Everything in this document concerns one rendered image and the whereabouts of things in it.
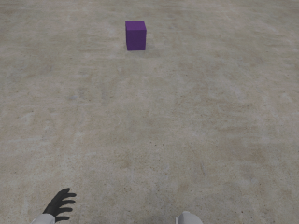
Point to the carton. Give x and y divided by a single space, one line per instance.
136 34

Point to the left robot forearm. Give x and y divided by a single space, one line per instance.
44 219

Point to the right robot thigh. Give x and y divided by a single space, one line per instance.
188 218

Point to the robot left hand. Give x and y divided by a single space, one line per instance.
53 207

